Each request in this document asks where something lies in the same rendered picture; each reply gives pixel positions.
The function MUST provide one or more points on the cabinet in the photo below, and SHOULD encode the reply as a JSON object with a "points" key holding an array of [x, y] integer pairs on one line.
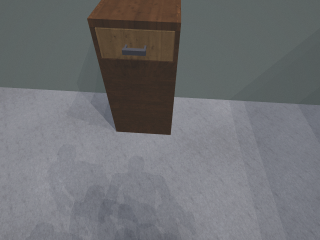
{"points": [[140, 92]]}

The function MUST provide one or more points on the handle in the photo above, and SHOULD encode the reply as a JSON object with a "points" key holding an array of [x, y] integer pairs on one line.
{"points": [[134, 51]]}

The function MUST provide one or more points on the drawer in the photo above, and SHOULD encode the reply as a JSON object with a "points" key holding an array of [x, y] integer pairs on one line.
{"points": [[159, 43]]}

